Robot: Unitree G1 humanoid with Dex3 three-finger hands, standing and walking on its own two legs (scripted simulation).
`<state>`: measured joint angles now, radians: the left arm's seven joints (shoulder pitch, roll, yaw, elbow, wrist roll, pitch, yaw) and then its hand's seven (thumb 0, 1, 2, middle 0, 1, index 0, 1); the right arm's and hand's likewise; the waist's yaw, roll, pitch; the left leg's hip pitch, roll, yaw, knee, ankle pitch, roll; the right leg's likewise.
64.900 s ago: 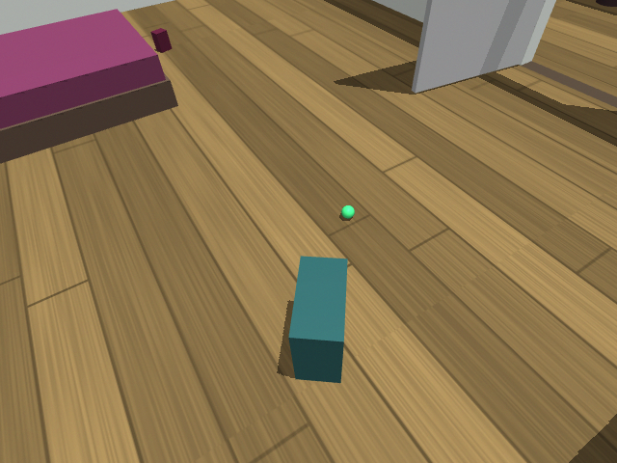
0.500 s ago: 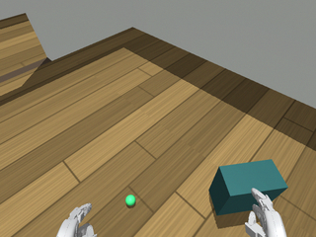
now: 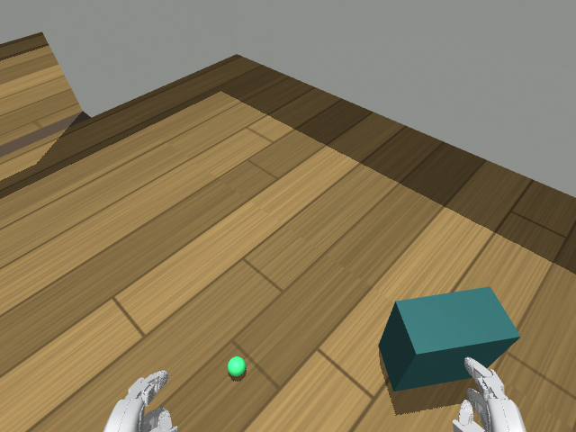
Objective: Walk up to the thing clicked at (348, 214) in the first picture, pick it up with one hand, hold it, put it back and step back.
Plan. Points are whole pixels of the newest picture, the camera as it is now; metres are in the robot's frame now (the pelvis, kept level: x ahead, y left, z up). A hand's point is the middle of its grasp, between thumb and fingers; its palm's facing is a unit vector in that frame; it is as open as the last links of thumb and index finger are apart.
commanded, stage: home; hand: left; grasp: from above
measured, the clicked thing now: (236, 366) +0.48 +0.21 -0.69
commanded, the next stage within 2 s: stand in 1.18 s
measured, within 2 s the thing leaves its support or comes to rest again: neither
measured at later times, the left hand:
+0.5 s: hand out of the picture +0.17 +0.18 -0.05, palm faces +0.04 -0.98 -0.21, open 7.4 cm
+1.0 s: hand (171, 425) +0.18 +0.18 -0.05, palm faces +0.04 -0.98 -0.21, open 7.4 cm
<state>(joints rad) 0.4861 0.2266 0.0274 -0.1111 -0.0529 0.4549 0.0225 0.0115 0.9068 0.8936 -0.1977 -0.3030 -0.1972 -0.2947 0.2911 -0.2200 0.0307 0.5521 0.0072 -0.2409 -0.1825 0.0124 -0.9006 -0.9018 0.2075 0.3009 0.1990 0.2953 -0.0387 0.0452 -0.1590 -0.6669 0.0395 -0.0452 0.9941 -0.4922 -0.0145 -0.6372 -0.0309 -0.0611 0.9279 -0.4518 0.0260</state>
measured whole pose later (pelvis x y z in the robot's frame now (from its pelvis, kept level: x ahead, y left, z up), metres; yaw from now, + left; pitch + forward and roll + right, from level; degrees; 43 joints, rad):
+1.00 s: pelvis +0.01 +0.00 +0.00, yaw +0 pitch +11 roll -3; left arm 0.50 0.24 0.02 -0.15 -0.05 0.46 0.03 0.01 0.91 0.89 -0.20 -0.30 -0.20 -0.30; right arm 0.28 -0.21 0.03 0.54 0.01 -0.24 -0.19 0.01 -0.90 -0.90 0.21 0.30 0.20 0.30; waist -0.04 0.04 -0.16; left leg -0.68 0.04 -0.05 1.01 -0.52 -0.01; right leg -0.65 -0.03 -0.06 0.93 -0.47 0.03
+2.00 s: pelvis +0.00 +0.00 +0.06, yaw +1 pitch -4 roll +0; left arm 0.18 0.28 0.03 1.11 0.03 0.01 0.03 0.01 0.91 0.89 -0.20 -0.30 -0.20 -0.30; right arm 0.17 -0.28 -0.03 1.09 -0.03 0.00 -0.03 0.00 -0.90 -0.90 0.21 0.30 0.20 0.30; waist 0.02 0.02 0.06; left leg -0.12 0.00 -0.02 0.42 -0.23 -0.01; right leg -0.12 -0.06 -0.05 0.42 -0.23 0.03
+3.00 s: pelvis +0.01 -0.01 +0.07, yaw +0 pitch -3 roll +0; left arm 0.11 0.32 0.03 1.16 0.02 0.00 0.01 0.00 0.91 0.89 -0.20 -0.30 -0.20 -0.30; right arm 0.12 -0.33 0.00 1.14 -0.02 -0.01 -0.01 0.00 -0.90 -0.90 0.21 0.30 0.20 0.30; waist 0.01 0.01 0.05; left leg -0.09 0.02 -0.01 0.32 -0.18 -0.02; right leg -0.10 -0.04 -0.05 0.33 -0.18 0.02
